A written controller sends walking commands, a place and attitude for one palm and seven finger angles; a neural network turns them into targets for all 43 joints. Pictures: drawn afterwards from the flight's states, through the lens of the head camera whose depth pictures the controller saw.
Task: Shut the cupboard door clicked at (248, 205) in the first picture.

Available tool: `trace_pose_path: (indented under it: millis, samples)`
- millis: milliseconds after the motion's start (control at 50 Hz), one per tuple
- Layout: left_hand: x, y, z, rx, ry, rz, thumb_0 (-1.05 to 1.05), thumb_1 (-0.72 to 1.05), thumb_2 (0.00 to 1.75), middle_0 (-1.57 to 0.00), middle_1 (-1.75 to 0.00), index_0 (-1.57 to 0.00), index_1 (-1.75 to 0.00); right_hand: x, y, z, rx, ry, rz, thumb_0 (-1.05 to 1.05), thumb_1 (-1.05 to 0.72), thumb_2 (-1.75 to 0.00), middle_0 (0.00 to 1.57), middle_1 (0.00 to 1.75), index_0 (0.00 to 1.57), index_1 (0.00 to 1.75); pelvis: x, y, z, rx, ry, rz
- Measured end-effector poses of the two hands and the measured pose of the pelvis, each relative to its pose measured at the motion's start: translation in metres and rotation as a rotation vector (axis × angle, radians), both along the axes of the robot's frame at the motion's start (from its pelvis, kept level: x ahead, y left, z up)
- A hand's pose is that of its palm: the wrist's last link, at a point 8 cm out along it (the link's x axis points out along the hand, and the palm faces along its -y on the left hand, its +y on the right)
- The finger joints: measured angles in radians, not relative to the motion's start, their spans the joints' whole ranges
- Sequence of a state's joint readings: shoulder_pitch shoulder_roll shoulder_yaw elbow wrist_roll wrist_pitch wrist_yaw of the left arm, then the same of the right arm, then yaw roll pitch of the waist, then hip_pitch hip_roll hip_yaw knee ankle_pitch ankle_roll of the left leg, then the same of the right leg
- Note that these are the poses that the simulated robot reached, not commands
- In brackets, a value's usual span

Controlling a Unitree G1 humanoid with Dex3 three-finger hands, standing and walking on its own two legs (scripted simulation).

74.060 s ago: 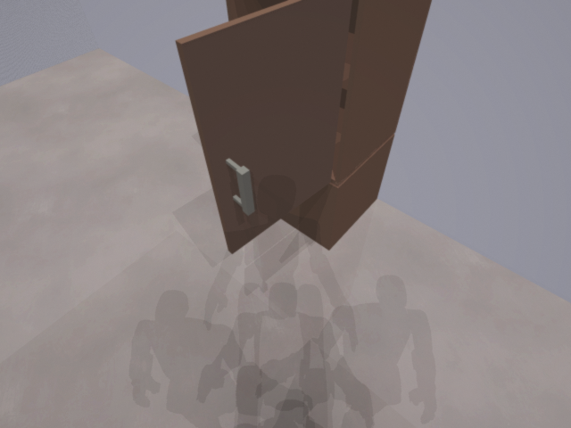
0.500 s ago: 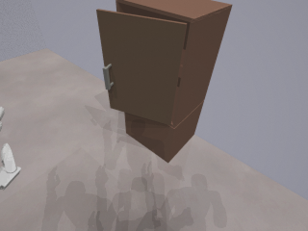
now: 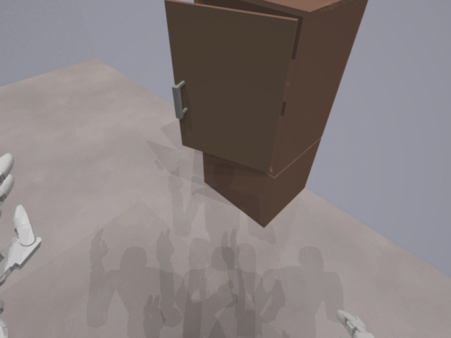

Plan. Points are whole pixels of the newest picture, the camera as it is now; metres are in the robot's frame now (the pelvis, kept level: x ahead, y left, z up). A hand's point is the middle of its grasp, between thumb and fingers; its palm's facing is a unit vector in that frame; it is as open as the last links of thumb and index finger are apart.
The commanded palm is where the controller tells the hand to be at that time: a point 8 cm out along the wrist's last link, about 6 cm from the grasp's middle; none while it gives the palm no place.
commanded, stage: stop stepping back and stand still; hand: left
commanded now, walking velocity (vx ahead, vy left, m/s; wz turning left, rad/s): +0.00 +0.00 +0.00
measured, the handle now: (180, 99) +0.94 +0.25 -0.08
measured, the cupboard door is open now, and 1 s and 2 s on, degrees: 19 19 19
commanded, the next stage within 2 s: let the arm hang, fingers relaxed in 0.78 s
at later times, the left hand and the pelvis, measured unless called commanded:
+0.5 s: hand (28, 212) +0.23 +0.30 +0.16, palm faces +0.40 -0.79 -0.45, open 7.4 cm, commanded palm +0.18 +0.34 +0.18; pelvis +0.03 +0.04 +0.00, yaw -1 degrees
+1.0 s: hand (66, 267) +0.22 +0.30 +0.01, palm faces +0.15 -0.87 -0.47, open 7.4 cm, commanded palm none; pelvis +0.01 +0.06 -0.01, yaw -1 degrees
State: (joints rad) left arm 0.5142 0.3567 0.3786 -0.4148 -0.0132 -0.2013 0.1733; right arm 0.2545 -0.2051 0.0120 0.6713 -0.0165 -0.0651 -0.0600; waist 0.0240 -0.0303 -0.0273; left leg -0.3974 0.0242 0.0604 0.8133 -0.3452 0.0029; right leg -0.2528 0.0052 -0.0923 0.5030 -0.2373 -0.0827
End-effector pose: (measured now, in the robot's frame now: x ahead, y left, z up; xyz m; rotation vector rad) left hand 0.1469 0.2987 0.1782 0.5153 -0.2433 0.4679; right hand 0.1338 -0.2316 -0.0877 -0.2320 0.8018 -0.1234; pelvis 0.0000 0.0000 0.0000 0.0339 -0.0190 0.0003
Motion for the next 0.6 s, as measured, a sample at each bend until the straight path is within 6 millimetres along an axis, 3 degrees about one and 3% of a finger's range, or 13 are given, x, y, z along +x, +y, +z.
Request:
trace_pose_path:
  millis: [120,300,460,600]
  samples:
    - [0.015,0.015,0.004,0.025,-0.031,-0.028,0.01,0.88,0.9,-0.21,-0.3,-0.22,-0.3,0.02,-0.004,0.012,-0.065,-0.052,-0.028,0.01,-0.91,-0.9,0.2,0.3,0.2,0.3,0.009,0.013,-0.004,-0.039,-0.002,0.004]
    - [0.042,0.034,-0.004,0.004,0.026,-0.04,0.01,0.89,0.9,-0.21,-0.3,-0.21,-0.3,0.041,0.024,0.022,-0.025,-0.101,-0.047,0.01,-0.91,-0.9,0.2,0.3,0.2,0.3,0.023,0.028,-0.001,-0.044,0.014,-0.021]
    - [0.048,0.035,-0.001,0.015,0.043,-0.085,0.01,0.89,0.9,-0.21,-0.3,-0.21,-0.3,0.042,0.047,0.016,0.012,-0.073,-0.041,0.01,-0.91,-0.9,0.2,0.3,0.2,0.3,0.03,0.039,-0.001,-0.049,0.026,-0.023]
    - [0.044,0.05,-0.001,0.016,0.055,-0.042,0.01,0.88,0.9,-0.21,-0.3,-0.22,-0.3,0.036,0.053,0.01,0.017,-0.043,-0.045,0.01,-0.9,-0.9,0.2,0.3,0.2,0.3,0.03,0.045,0.0,-0.051,0.028,-0.024]
